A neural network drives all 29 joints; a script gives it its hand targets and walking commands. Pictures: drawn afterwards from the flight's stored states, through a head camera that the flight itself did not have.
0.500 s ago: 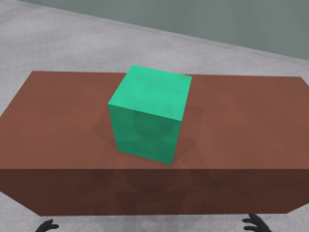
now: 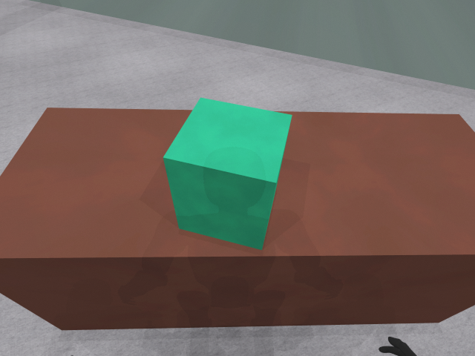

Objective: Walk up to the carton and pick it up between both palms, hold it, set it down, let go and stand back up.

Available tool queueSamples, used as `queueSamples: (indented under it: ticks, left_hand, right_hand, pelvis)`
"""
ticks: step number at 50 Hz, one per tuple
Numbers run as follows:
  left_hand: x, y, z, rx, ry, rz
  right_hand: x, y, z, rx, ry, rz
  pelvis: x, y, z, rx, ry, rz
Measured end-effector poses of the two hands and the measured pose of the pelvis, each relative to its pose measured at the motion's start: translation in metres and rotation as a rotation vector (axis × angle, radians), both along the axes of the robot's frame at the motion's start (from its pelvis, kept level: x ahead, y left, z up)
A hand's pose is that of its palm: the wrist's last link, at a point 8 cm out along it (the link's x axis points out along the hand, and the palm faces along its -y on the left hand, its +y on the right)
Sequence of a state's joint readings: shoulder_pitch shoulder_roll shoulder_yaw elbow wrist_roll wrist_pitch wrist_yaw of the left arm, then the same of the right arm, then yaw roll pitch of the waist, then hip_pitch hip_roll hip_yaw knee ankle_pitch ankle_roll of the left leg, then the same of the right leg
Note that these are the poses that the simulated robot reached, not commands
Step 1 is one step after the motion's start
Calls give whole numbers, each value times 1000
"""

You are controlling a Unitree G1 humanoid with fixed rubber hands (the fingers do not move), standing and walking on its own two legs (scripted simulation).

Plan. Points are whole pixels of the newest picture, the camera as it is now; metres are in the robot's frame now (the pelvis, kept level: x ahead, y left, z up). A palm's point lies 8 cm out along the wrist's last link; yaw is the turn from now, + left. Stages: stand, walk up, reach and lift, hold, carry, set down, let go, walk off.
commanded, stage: stand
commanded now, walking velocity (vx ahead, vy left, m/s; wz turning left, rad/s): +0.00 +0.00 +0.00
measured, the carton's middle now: (231, 175) +0.49 +0.01 -0.03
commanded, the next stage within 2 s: none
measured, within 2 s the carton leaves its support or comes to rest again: neither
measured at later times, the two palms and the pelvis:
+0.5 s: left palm out of the picture +0.08 +0.30 -0.10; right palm out of the picture +0.09 -0.31 -0.10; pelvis +0.01 -0.01 +0.00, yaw +0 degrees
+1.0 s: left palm out of the picture +0.09 +0.29 -0.10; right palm out of the picture +0.09 -0.32 -0.10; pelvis +0.02 -0.01 +0.00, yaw +0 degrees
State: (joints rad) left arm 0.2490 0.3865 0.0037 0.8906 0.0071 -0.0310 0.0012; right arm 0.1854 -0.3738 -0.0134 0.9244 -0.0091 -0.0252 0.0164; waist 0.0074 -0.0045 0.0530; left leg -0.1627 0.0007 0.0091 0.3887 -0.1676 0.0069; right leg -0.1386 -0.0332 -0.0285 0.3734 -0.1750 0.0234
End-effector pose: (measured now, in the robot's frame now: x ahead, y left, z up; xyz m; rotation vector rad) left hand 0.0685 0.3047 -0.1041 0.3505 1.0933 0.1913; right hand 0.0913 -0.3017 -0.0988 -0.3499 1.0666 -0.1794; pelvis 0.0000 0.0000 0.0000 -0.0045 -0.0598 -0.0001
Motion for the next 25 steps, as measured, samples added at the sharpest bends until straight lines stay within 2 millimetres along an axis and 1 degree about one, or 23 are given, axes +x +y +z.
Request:
queueSamples:
  ticks: [8, 25]
  left_hand:
    - [5, -3, 0, -2, 8, 3]
    - [16, -7, 0, 3, 20, 13]
  right_hand:
    - [-4, -5, -1, -6, 21, -14]
    - [-4, -13, -3, -13, 47, -33]
  pelvis:
    - [2, -2, 1, 0, 2, 0]
    - [10, -8, 2, 2, 6, -3]
